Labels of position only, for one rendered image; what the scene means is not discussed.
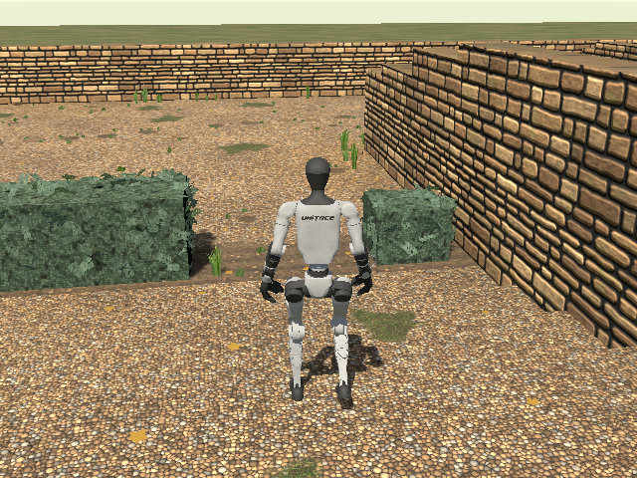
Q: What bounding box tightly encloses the robot right hand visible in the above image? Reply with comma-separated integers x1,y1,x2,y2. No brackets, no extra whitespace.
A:
351,275,373,296

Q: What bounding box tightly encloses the robot left shin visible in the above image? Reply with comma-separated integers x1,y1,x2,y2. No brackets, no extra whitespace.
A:
289,325,303,388

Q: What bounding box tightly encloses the left robot forearm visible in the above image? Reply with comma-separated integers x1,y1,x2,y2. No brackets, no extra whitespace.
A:
262,241,281,283

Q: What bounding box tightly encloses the right robot forearm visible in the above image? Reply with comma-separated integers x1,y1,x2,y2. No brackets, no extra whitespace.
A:
354,240,371,279

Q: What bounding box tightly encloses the robot left upper arm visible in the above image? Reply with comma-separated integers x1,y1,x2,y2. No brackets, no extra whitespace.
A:
270,201,298,257

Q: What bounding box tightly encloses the robot left hand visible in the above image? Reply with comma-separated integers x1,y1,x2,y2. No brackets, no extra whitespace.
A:
260,280,284,303

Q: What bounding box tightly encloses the robot left thigh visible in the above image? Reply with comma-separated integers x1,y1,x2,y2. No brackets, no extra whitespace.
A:
285,277,305,342

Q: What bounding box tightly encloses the robot right upper arm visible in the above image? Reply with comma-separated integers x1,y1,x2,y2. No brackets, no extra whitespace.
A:
338,200,365,256

